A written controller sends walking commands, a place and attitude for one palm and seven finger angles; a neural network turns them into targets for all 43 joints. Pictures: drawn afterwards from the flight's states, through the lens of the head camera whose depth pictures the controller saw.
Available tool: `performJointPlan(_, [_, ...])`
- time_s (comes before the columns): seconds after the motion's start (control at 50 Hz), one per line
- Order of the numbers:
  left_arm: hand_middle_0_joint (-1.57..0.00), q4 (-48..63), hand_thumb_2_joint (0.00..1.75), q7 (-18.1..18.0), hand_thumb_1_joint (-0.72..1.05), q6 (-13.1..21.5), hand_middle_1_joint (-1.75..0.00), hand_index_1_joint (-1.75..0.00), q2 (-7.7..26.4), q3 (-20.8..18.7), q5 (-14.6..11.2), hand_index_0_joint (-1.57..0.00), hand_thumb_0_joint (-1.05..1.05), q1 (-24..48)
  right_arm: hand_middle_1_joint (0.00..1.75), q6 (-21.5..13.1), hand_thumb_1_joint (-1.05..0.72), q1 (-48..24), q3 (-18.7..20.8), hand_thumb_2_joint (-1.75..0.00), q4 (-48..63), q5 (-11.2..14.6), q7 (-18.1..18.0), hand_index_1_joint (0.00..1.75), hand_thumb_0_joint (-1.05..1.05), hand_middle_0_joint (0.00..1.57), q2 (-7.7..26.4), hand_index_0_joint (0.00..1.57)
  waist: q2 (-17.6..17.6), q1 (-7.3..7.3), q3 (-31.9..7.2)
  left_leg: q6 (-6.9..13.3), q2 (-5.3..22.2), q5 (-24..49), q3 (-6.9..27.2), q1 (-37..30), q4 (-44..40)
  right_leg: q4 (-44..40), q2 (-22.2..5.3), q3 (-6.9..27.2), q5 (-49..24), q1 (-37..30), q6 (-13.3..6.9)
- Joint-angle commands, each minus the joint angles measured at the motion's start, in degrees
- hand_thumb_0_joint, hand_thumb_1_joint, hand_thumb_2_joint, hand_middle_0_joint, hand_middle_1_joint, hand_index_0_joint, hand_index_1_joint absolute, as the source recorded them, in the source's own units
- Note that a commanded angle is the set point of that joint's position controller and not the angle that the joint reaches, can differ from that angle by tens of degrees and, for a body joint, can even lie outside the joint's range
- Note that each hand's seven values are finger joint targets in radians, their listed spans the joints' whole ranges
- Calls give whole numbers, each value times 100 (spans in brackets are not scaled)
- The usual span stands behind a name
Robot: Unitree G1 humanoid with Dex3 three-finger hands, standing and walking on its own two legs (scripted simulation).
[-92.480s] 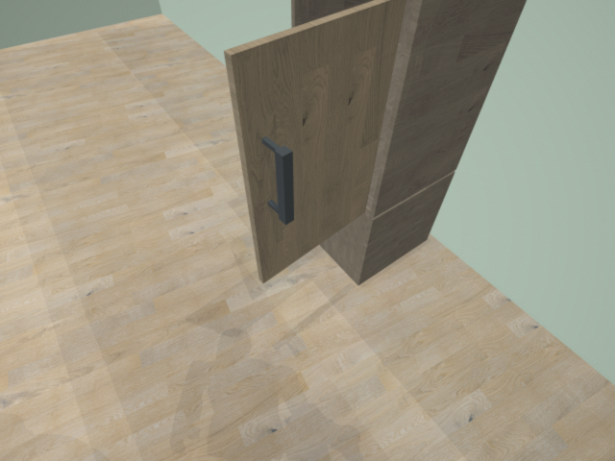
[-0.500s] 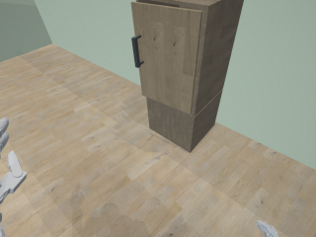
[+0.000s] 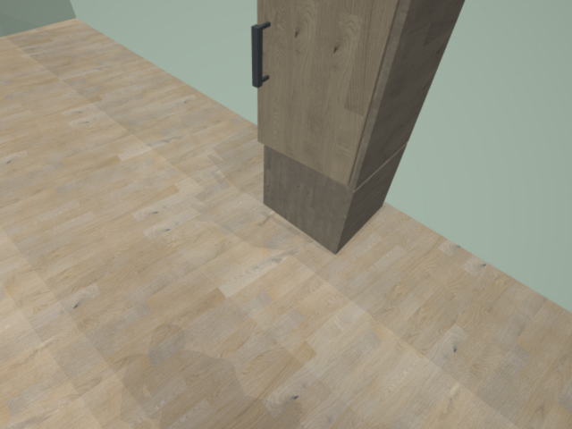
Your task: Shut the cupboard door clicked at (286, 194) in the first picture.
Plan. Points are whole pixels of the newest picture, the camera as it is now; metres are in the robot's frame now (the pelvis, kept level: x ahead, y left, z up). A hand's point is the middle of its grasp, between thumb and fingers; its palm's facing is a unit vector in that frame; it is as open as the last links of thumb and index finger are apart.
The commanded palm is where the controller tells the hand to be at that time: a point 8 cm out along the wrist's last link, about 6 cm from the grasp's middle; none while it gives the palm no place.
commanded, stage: let the arm hang, fingers relaxed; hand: left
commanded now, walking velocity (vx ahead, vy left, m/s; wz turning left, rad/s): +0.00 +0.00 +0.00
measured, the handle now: (261, 55) +1.08 +0.15 +0.00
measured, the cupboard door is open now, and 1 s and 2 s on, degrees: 6 6 6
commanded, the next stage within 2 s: look to check the result in 0.68 s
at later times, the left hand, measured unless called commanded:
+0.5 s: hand out of the picture -0.02 +0.20 -0.17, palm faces -0.01 -0.99 -0.17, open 7.3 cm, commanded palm none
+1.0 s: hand out of the picture -0.02 +0.21 -0.17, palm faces -0.02 -0.98 -0.18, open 7.3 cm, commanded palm none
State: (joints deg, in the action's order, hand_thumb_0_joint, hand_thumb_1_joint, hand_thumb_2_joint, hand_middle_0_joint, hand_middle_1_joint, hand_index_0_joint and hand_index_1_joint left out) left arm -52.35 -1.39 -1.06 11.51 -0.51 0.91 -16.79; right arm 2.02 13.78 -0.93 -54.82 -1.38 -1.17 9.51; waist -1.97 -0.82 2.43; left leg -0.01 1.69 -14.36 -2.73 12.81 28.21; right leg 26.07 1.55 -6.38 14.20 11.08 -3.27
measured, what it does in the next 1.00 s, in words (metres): stands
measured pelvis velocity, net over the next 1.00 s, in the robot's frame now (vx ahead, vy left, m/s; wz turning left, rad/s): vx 0.00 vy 0.04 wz -0.05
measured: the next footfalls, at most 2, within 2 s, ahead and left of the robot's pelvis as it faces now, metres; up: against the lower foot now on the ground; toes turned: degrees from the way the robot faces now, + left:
none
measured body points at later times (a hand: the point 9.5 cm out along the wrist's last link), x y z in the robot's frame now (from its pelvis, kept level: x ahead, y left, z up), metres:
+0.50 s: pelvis -0.01 +0.03 +0.01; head -0.01 +0.04 +0.46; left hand -0.02 +0.25 -0.16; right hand -0.05 -0.17 -0.16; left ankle +0.01 +0.12 -0.74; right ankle +0.00 -0.08 -0.74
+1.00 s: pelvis +0.00 +0.04 +0.01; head +0.00 +0.05 +0.46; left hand -0.02 +0.26 -0.16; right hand -0.03 -0.17 -0.16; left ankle +0.01 +0.12 -0.74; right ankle +0.00 -0.08 -0.74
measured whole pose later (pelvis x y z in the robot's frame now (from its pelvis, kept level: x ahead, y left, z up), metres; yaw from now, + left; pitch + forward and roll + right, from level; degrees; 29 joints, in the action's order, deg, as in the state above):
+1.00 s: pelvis +0.00 +0.04 +0.01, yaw -3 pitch -2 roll +0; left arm -66.1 -2.1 0.2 8.1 -0.3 1.2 -18.7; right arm -0.2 18.2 0.0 -64.9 -0.8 -2.2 7.6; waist -0.2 0.1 1.2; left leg 3.6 -1.2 -11.8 -7.2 8.6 21.9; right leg 22.5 -1.0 -1.9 11.3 9.4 0.2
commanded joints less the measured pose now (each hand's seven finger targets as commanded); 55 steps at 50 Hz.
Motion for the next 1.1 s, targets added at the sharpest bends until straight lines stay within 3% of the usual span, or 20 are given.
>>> performJointPlan(0.0, [-20, -119, 90, -13, 90, 153, -30, -30, 553, -138, -4, -20, 0, -53, 30, -176, -90, 161, 181, -90, 69, 36, -61, 30, 0, 20, 635, 20, 599, 69, -305, 138, 499, 773, 525, -115, -788, -761, -702, 848, -783, -345, 41])
performJointPlan(0.1, [-20, -646, 90, -2, 90, 141, -30, -30, 498, -91, -9, -20, 0, -158, 30, -204, -90, 374, 162, -90, -310, 51, -83, 30, 0, 20, 683, 20, 196, 51, 70, 182, 516, 491, 543, -106, -1100, -913, -694, 863, -462, -213, 54])
performJointPlan(0.3, [-20, -1124, 90, -36, 90, 106, -30, -30, 373, -58, -14, -20, 0, -408, 30, -198, -90, 713, 144, -90, -758, 60, -100, 30, 0, 20, 532, 20, 238, 43, 430, 210, 458, -180, 482, 42, -1354, -928, -670, 890, -127, -11, 84])
performJointPlan(0.36, [-20, -1179, 90, -47, 90, 99, -30, -30, 272, -49, -11, -20, 0, -438, 30, -198, -90, 811, 147, -90, -833, 52, -108, 30, 0, 20, 443, 20, 254, 65, 464, 214, 465, -382, 508, 131, -1432, -882, -654, 889, -83, 18, 105])
performJointPlan(0.52, [-20, -1243, 90, -78, 90, 136, -30, -30, 133, -55, -2, -20, 0, -593, 30, -239, -90, 963, 165, -90, -896, 66, -124, 30, 0, 20, 286, 20, 231, 87, 297, 241, 465, -99, 475, 23, -1345, -768, -661, 876, -330, 15, 104])
performJointPlan(0.68, [-20, -1289, 90, -94, 90, 141, -30, -30, 25, -49, 10, -20, 0, -676, 30, -248, -90, 991, 188, -90, -914, 67, -138, 30, 0, 20, 247, 20, 376, 102, 467, 247, 481, -202, 512, 21, -1415, -709, -629, 883, -372, 179, 121])
performJointPlan(0.82, [-20, -1274, 90, -98, 90, 173, -30, -30, 100, -78, 17, -20, 0, -630, 30, -287, -90, 968, 212, -90, -880, 79, -142, 30, 0, 20, 333, 20, 209, 117, 301, 267, 512, 206, 470, -168, -1318, -688, -661, 891, -537, 125, 121])
performJointPlan(1.08, [-20, -1221, 90, -78, 90, 171, -30, -30, 310, -93, 16, -20, 0, -451, 30, -289, -90, 772, 237, -90, -862, 78, -124, 30, 0, 20, 538, 20, 273, 115, 362, 259, 529, 116, 508, -219, -1407, -724, -666, 927, -492, 108, 121])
